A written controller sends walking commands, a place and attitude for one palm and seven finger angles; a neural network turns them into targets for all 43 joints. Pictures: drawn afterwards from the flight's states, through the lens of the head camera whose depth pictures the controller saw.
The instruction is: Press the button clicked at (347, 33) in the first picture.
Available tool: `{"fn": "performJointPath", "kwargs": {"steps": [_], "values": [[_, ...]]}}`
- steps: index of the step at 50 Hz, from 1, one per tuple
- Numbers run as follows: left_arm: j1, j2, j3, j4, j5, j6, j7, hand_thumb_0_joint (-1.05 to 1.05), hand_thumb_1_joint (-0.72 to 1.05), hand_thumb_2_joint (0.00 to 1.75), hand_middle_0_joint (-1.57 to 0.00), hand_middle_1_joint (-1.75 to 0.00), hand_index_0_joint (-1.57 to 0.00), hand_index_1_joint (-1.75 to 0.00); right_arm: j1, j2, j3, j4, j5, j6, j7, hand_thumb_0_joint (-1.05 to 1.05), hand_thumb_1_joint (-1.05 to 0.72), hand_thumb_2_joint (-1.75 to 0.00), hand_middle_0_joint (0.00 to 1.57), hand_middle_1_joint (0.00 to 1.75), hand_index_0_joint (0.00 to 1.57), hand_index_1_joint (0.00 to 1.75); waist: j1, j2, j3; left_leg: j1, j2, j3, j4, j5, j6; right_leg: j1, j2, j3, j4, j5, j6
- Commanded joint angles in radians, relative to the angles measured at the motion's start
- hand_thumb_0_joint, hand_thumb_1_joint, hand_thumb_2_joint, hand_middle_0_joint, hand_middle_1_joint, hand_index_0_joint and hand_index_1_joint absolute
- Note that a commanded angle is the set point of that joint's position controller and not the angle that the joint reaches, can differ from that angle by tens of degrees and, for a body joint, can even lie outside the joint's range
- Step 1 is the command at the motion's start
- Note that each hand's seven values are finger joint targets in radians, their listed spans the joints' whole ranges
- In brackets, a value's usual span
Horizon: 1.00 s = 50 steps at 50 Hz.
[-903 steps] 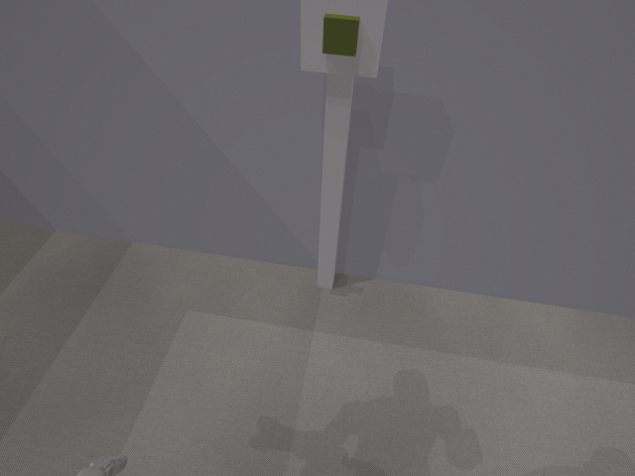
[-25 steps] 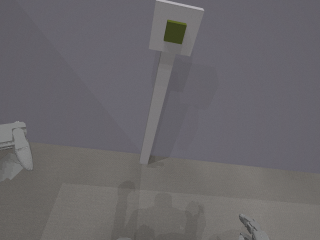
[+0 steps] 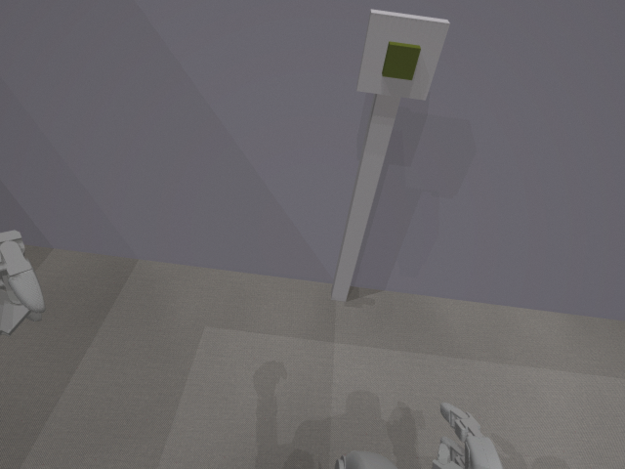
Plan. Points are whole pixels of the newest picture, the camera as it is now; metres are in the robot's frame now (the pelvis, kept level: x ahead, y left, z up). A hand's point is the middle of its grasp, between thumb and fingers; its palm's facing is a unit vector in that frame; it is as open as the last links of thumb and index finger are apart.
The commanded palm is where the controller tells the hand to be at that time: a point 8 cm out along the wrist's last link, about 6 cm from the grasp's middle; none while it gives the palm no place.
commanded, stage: stop stepping back and stand still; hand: left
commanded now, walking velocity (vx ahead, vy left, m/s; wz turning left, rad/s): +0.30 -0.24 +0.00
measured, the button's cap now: (400, 60) +0.90 -0.13 +0.20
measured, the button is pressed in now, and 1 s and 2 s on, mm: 0 0 0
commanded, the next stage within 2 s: let the arm hang, fingers relaxed in 0.40 s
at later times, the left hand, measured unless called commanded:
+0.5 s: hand (32, 349) +0.15 +0.25 +0.19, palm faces +0.50 -0.77 -0.39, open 3.1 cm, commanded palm none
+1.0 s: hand out of the picture +0.02 +0.19 -0.14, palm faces +0.14 -0.95 -0.28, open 4.7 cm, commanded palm none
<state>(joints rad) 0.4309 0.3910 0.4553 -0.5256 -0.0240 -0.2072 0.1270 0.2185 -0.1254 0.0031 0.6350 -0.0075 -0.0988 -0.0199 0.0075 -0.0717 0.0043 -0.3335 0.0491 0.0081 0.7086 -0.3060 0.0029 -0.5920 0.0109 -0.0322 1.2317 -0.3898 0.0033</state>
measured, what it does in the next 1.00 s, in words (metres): steps on the spot: right foot, then left foot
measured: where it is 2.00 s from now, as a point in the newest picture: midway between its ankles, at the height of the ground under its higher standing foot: outside the picture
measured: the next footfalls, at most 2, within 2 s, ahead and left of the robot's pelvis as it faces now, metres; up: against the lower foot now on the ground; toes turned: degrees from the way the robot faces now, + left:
right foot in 0.22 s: -0.02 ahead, -0.10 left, +0.00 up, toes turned +2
left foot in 0.52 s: +0.04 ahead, +0.14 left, +0.00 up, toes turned +9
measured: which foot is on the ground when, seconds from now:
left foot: down 0.00-0.20, up 0.22-0.50, down 0.52-0.76, up 0.78-1.00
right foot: up 0.00-0.20, down 0.22-0.52, up 0.54-0.74, down 0.76-1.00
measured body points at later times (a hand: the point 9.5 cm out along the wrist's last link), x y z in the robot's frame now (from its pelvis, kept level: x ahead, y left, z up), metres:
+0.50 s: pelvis -0.02 +0.00 +0.02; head -0.02 -0.01 +0.47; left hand +0.12 +0.29 +0.21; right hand +0.17 -0.24 -0.07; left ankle +0.01 +0.13 -0.71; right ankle -0.06 -0.10 -0.72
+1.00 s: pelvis +0.00 -0.02 +0.02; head +0.03 -0.02 +0.46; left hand +0.02 +0.24 -0.12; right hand +0.04 -0.25 -0.14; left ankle -0.03 +0.09 -0.71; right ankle +0.03 -0.11 -0.72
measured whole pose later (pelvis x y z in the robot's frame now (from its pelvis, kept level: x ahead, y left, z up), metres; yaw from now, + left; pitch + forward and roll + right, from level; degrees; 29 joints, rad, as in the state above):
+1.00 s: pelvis +0.00 -0.02 +0.02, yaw +7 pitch +1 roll -1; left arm 0.28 0.20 0.05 0.88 0.03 0.02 0.03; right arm 0.30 -0.20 -0.03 0.94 -0.01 0.04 0.00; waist -0.01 0.04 0.06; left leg -0.30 0.01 0.02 0.66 -0.35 0.03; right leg -0.30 0.02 -0.07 0.53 -0.24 -0.05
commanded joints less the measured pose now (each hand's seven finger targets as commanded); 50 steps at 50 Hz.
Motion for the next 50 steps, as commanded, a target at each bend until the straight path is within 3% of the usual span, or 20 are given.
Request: {"fn": "performJointPath", "kwargs": {"steps": [1,7,9,10,12,13,18,23,24,25,26,27,30,36,38,39,40,42,46,50], "values": [[-0.001,0.128,-0.042,-0.407,0.005,-0.089,-0.004,0.0,0.9,0.9,-1.3,-1.5,-1.3,-1.5,-0.15,-0.192,-0.072,-0.19,0.003,-0.065,0.021,0.0,-0.9,-0.9,0.2,0.3,0.2,0.3,0.011,0.381,0.054,-0.217,0.225,-0.195,-0.557,-0.417,0.145,0.149,-0.022,-0.028,-0.088,0.097,-0.006],[0.217,0.158,0.038,-0.267,0.007,-0.054,0.043,0.0,0.9,0.9,-1.3,-1.5,-1.3,-1.5,-0.095,-0.157,-0.068,-0.184,-0.012,-0.016,-0.027,0.0,-0.9,-0.9,0.2,0.3,0.2,0.3,0.011,0.399,-0.074,-0.208,0.153,0.001,-0.403,-0.415,0.07,0.541,0.093,-0.194,-0.604,-0.13,-0.043],[0.189,0.19,0.076,-0.245,-0.002,-0.022,0.04,0.0,0.9,0.9,-1.3,-1.5,-1.3,-1.5,-0.09,-0.136,-0.069,-0.168,0.008,0.009,-0.032,0.0,-0.9,-0.9,0.2,0.3,0.2,0.3,0.006,0.047,-0.09,-0.196,0.024,0.115,0.057,-0.224,0.041,0.528,-0.06,0.027,-0.878,-0.123,-0.093],[0.145,0.211,0.086,-0.258,-0.01,-0.017,0.036,0.0,0.9,0.9,-1.3,-1.5,-1.3,-1.5,-0.107,-0.141,-0.077,-0.179,0.023,0.02,-0.037,0.0,-0.9,-0.9,0.2,0.3,0.2,0.3,-0.004,-0.198,-0.037,-0.352,-0.043,0.041,0.333,-0.215,0.036,0.483,-0.221,0.355,-0.99,-0.12,-0.174],[0.099,0.26,0.151,-0.259,-0.024,-0.047,0.036,0.0,0.9,0.9,-1.3,-1.5,-1.3,-1.5,-0.112,-0.168,-0.065,-0.159,0.001,-0.005,-0.037,0.0,-0.9,-0.9,0.2,0.3,0.2,0.3,-0.031,-0.042,-0.014,-0.443,-0.054,-0.027,0.6,-0.133,0.013,0.448,-0.345,0.485,-0.988,0.36,-0.237],[0.11,0.224,0.122,-0.176,-0.025,-0.051,0.045,0.0,0.9,0.9,-1.3,-1.5,-1.3,-1.5,-0.089,-0.145,-0.064,-0.142,0.017,-0.022,-0.036,0.0,-0.9,-0.9,0.2,0.3,0.2,0.3,-0.04,-0.122,-0.062,-0.465,-0.014,-0.069,0.563,-0.119,0.002,0.466,-0.38,0.561,-1.011,0.013,-0.26],[0.011,0.114,-0.021,-0.146,-0.01,-0.085,0.034,0.0,0.9,0.9,-1.3,-1.5,-1.3,-1.5,-0.134,-0.175,-0.058,-0.142,0.016,-0.031,-0.053,0.0,-0.9,-0.9,0.2,0.3,0.2,0.3,-0.028,-0.054,0.074,-0.192,0.011,0.016,0.16,0.006,0.032,0.32,-0.253,0.214,-0.961,0.107,-0.164],[0.026,0.131,-0.023,-0.202,0.004,-0.092,0.066,0.0,0.9,0.9,-1.3,-1.5,-1.3,-1.5,-0.128,-0.18,-0.062,-0.156,0.0,-0.084,-0.073,0.0,-0.9,-0.9,0.2,0.3,0.2,0.3,0.005,-0.037,0.014,0.147,-0.049,0.115,-0.244,0.074,0.061,0.325,-0.185,0.151,-0.885,0.085,-0.111],[0.032,0.143,-0.007,-0.257,0.0,-0.101,0.066,0.0,0.9,0.9,-1.3,-1.5,-1.3,-1.5,-0.111,-0.195,-0.069,-0.165,0.001,-0.086,-0.071,0.0,-0.9,-0.9,0.2,0.3,0.2,0.3,-0.004,0.038,-0.013,0.22,-0.013,0.061,-0.307,0.089,0.074,0.319,-0.161,0.136,-0.787,0.147,-0.086],[0.057,-0.081,-0.327,0.627,0.092,0.11,-0.085,0.0,0.9,0.9,-1.3,-1.5,-1.3,-1.5,0.018,-0.33,-0.081,0.074,-0.011,-0.068,0.054,0.0,-0.9,-0.9,0.2,0.3,0.2,0.3,-0.111,0.234,-0.014,0.222,0.14,-0.185,-0.134,0.527,0.133,0.055,-0.136,-0.01,-0.392,0.349,0.01],[0.081,-0.103,-0.331,0.597,0.068,0.187,-0.104,0.0,0.9,0.9,-1.26,-1.46,-1.26,-1.46,0.101,-0.322,-0.092,0.018,-0.003,0.014,0.049,0.0,-0.9,-0.9,0.2,0.3,0.2,0.3,-0.08,0.362,-0.072,0.261,0.287,-0.321,-0.219,0.825,0.241,-0.013,-0.015,-0.012,-0.159,-0.202,0.035],[0.085,-0.126,-0.347,0.558,0.075,0.201,-0.1,0.0,0.9,0.9,-1.23,-1.42,-1.23,-1.42,0.079,-0.336,-0.093,-0.031,-0.006,0.04,0.04,0.0,-0.9,-0.9,0.2,0.3,0.2,0.3,-0.059,0.297,-0.088,0.295,0.327,-0.338,-0.217,1.025,0.267,-0.066,-0.015,0.032,-0.051,-0.308,0.045],[-0.133,-0.093,-0.373,0.665,0.058,0.199,-0.112,0.0,0.9,0.9,-1.12,-1.3,-1.12,-1.3,0.036,-0.304,-0.069,-0.049,-0.04,0.035,0.017,0.0,-0.9,-0.9,0.2,0.3,0.2,0.3,-0.066,0.143,-0.109,0.179,0.315,-0.323,-0.261,0.715,0.292,-0.076,-0.048,0.108,0.051,-0.294,0.047],[0.008,-0.041,-0.382,1.077,0.049,0.218,-0.129,0.0,0.9,0.9,-0.9,-1.06,-0.9,-1.06,-0.084,-0.258,-0.052,0.023,-0.021,0.077,0.014,0.0,-0.9,-0.9,0.2,0.3,0.2,0.3,0.082,0.132,-0.121,-0.167,0.072,-0.013,-0.178,0.044,0.09,0.507,-0.027,0.036,-0.587,0.105,0.039],[0.0,0.078,-0.377,1.145,0.057,0.195,-0.119,0.0,0.9,0.9,-0.82,-0.98,-0.82,-0.98,-0.046,-0.154,-0.041,0.021,-0.005,0.102,0.017,0.0,-0.9,-0.9,0.2,0.3,0.2,0.3,0.052,-0.17,-0.056,-0.282,-0.082,0.03,0.157,-0.305,0.008,0.411,-0.35,0.551,-0.972,-0.077,-0.091],[-0.071,0.085,-0.383,1.153,0.053,0.197,-0.12,0.0,0.9,0.9,-0.79,-0.94,-0.79,-0.94,-0.06,-0.173,-0.047,0.029,-0.008,0.115,0.023,0.0,-0.9,-0.9,0.2,0.3,0.2,0.3,0.039,-0.068,0.0,-0.231,-0.054,-0.041,0.265,-0.282,0.017,0.286,-0.389,0.613,-1.051,-0.214,-0.16],[-0.146,0.059,-0.389,1.176,0.057,0.201,-0.122,0.0,0.9,0.9,-0.75,-0.9,-0.75,-0.9,-0.027,-0.167,-0.052,0.066,-0.009,0.116,0.03,0.0,-0.9,-0.9,0.2,0.3,0.2,0.3,-0.01,0.041,0.02,-0.18,-0.052,-0.026,0.323,-0.204,0.021,0.204,-0.349,0.531,-1.068,-0.344,-0.173],[-0.2,-0.04,-0.364,1.197,0.063,0.193,-0.098,0.0,0.9,0.9,-0.68,-0.82,-0.68,-0.82,0.052,-0.176,-0.074,0.13,-0.026,0.124,0.023,0.0,-0.9,-0.9,0.2,0.3,0.2,0.3,-0.039,-0.096,-0.005,-0.221,-0.023,-0.056,0.389,-0.092,0.02,0.302,-0.299,0.464,-1.013,-0.115,-0.159],[-0.174,-0.089,-0.376,1.305,0.057,0.192,-0.09,0.0,0.9,0.9,-0.53,-0.66,-0.53,-0.66,0.073,-0.115,-0.052,0.213,-0.01,0.115,0.014,0.0,-0.9,-0.9,0.2,0.3,0.2,0.3,-0.018,-0.01,-0.053,-0.069,-0.009,-0.015,0.062,-0.144,0.031,0.417,-0.246,0.252,-0.916,0.305,-0.187],[-0.14,-0.134,-0.4,1.403,0.027,0.196,-0.097,0.0,0.9,0.9,-0.38,-0.5,-0.38,-0.5,0.179,-0.109,-0.035,0.31,-0.009,0.091,0.001,0.0,-0.9,-0.9,0.2,0.3,0.2,0.3,-0.03,0.096,-0.061,0.224,0.044,-0.107,-0.36,0.214,0.062,0.32,-0.118,0.112,-0.792,0.267,-0.063]]}}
